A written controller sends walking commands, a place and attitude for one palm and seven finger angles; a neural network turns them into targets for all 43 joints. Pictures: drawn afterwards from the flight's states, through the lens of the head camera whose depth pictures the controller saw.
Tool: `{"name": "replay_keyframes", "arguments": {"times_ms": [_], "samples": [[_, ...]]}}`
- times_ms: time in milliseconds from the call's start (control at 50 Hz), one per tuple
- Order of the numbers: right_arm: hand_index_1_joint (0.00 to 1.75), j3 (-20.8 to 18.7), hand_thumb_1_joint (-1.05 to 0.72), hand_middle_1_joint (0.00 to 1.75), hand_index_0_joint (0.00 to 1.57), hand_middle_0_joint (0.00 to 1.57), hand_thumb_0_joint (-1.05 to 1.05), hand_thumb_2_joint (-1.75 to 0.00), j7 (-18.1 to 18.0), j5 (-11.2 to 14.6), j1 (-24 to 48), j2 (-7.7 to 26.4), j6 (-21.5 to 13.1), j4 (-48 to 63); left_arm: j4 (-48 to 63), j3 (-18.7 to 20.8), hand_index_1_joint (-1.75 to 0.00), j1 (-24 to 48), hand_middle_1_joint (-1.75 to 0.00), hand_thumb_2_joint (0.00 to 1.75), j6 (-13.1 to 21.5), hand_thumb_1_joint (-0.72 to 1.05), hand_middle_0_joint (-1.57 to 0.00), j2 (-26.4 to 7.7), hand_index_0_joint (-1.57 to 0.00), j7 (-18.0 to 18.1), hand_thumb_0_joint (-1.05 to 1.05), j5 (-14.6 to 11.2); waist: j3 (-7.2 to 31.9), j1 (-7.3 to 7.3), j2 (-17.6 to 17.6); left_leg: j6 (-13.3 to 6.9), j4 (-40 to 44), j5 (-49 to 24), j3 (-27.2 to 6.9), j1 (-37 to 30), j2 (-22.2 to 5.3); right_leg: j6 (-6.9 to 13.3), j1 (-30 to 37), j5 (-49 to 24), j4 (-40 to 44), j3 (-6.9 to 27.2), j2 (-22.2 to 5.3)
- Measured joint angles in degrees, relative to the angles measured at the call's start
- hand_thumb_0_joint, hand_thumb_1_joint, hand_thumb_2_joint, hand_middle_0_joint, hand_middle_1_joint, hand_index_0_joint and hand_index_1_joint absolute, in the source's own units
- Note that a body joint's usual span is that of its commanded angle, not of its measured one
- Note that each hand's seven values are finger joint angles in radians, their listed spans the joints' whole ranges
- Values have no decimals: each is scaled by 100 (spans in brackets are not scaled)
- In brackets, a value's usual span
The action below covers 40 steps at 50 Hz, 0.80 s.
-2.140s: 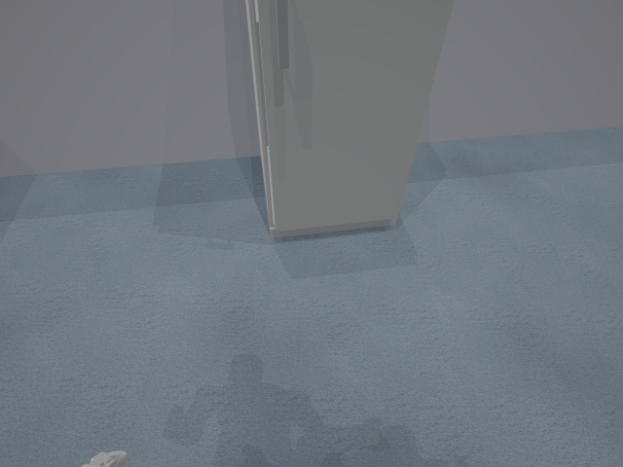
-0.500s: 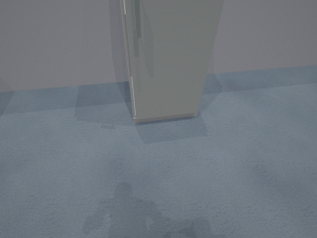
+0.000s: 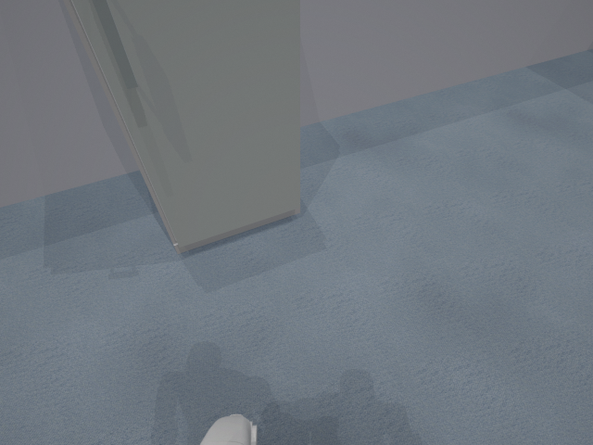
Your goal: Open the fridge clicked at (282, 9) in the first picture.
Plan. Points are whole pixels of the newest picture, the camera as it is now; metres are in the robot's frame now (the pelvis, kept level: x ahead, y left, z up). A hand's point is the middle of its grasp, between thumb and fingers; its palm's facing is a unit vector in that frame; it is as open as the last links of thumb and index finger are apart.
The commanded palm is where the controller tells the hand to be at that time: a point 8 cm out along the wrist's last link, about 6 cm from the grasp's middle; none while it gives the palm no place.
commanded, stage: walk to a spot facing it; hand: left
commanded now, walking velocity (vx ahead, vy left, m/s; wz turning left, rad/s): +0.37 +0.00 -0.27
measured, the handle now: (107, 20) +0.88 +0.49 +0.17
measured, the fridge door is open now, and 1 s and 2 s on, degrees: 0 0 0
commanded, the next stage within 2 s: turn to face it in 0.68 s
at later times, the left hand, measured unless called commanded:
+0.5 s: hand (170, 347) +0.30 +0.27 -0.18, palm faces -0.16 -0.97 -0.19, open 7.4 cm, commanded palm none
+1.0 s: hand (263, 265) +0.48 +0.11 -0.17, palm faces -0.43 -0.88 -0.21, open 7.4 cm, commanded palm none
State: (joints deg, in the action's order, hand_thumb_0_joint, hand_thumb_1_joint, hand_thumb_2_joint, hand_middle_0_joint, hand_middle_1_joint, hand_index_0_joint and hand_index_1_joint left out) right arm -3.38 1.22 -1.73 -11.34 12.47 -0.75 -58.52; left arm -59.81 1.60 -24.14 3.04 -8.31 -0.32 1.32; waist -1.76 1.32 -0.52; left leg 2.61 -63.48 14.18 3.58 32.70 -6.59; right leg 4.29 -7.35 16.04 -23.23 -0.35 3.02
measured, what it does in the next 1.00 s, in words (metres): walks ahead, turning right: left foot, then right foot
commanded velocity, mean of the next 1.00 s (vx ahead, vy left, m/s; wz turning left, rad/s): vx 0.09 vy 0.00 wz -0.25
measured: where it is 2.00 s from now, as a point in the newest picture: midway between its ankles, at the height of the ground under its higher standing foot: (306, 435)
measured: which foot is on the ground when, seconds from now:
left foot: up 0.00-0.26, down 0.28-0.82, up 0.84-1.00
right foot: down 0.00-0.28, up 0.30-0.80, down 0.82-1.00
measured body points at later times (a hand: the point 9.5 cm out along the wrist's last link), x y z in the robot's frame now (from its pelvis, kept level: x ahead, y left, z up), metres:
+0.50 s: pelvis +0.21 +0.08 +0.00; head +0.24 +0.10 +0.44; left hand +0.31 +0.32 -0.16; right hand +0.21 -0.17 -0.13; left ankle +0.24 +0.15 -0.74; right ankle +0.18 -0.05 -0.64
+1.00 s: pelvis +0.30 +0.02 -0.01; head +0.32 -0.01 +0.43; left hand +0.50 +0.16 -0.15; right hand +0.20 -0.18 -0.18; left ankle +0.31 +0.16 -0.68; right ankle +0.29 -0.07 -0.74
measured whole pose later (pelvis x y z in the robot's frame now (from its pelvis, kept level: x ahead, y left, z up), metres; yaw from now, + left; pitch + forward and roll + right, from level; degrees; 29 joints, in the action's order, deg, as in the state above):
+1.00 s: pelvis +0.30 +0.02 -0.01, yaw -24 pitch -1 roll +0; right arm -2.3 -0.7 -0.8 -16.7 8.9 1.9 -59.4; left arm -54.1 1.2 -6.9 0.2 -7.8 1.4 1.2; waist -3.7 -3.6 -2.2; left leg 2.2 -62.5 27.0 3.6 22.9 -6.1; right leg 3.8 -16.6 15.7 -33.0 -9.6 -1.0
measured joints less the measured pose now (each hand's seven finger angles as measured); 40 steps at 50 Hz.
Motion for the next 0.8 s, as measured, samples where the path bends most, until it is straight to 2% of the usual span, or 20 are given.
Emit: {"name": "replay_keyframes", "arguments": {"times_ms": [60,120,180,240,260,280,320,360,380,420,520,600,700,800], "samples": [[29,-14,-91,30,20,19,1,-90,20,3,207,-57,-28,169,-85,-14,-29,-100,-30,90,45,90,-20,76,-20,20,0,1,34,1,-29,52,300,-327,-65,296,-49,-40,296,5,318,155,42],[29,-4,-91,30,20,19,1,-90,45,14,365,-126,-32,253,-128,-6,-30,-146,-30,90,80,90,-20,97,-20,66,0,17,45,66,-39,58,830,-428,-42,356,-62,-93,586,136,482,279,44],[29,30,-91,30,20,19,1,-90,69,28,509,-201,-37,300,-132,9,-30,-167,-30,90,84,90,-20,70,-20,108,0,31,23,171,-21,-2,1585,-402,41,172,3,-179,866,369,522,385,11],[29,82,-91,30,20,19,1,-90,65,43,618,-300,-113,372,-146,49,-30,-209,-30,90,57,90,-20,-2,-20,125,0,30,-5,245,79,-127,2422,-328,159,-281,185,-303,1045,771,286,523,-79],[29,111,-91,30,20,19,1,-90,47,38,627,-327,-177,412,-154,71,-30,-247,-30,90,44,90,-20,-26,-20,125,0,18,-6,243,115,-178,2758,-414,205,-538,254,-332,1006,985,-18,588,-103],[29,133,-91,30,20,19,1,-90,20,18,633,-348,-259,451,-176,103,-29,-265,-30,90,17,90,-20,-44,-20,116,0,-6,-14,209,125,-317,2881,-617,244,-694,263,-329,824,1204,-609,604,-94],[29,171,-91,30,20,20,1,-90,-30,-5,628,-429,-360,480,-229,171,-29,-107,-30,90,-91,90,-20,-133,-20,87,0,-58,-108,184,251,-502,2463,-222,463,-765,236,-279,44,1409,-2662,550,-120],[29,207,-91,30,20,20,1,-90,-63,9,495,-491,-376,458,-203,234,-29,68,-30,90,-168,90,-20,-244,-20,61,0,-49,-119,157,333,-552,2521,115,696,-1079,188,-275,-749,1159,-4212,342,-190],[30,213,-91,30,20,20,0,-90,-90,19,396,-509,-382,430,-156,267,-29,182,-30,90,-201,91,-20,-302,-20,32,0,-32,-119,126,348,-518,2667,136,778,-1254,172,-303,-1096,957,-4645,177,-265],[30,208,-91,30,20,20,0,-90,-149,23,168,-525,-405,332,12,328,-29,454,-30,90,-267,91,-20,-411,-20,-21,1,8,-142,73,354,-501,2997,87,897,-1569,171,-382,-1674,599,-4977,-98,-434],[30,55,-95,30,20,20,-1,-90,-285,65,-268,-279,-352,96,488,442,-29,1019,-30,90,-417,91,-19,-524,-20,-66,0,36,-143,-13,338,-574,3583,96,1254,-2127,206,-571,-2620,-76,-4635,-290,-714],[29,44,-94,30,20,20,-1,-90,-285,53,-560,-171,-247,-38,664,450,-29,1367,-30,90,-545,91,-19,-511,-19,-92,0,53,-181,-130,300,-546,3720,246,1498,-2421,220,-676,-2807,-456,-4060,-331,-829],[29,39,-92,30,20,19,0,-90,-241,7,-792,-177,-130,-87,738,367,-29,1655,-30,90,-651,91,-19,-396,-19,-114,0,43,-289,-314,199,-435,3561,589,1811,-2662,136,-675,-2429,-316,-2886,-486,-837],[29,25,-91,30,20,19,1,-90,-177,-9,-917,-221,-18,-58,848,258,-29,1792,-30,90,-594,91,-19,-262,-20,-116,0,32,-387,-452,34,-197,2918,1157,2135,-2699,-144,-487,-1731,10,-1814,-665,-643]]}}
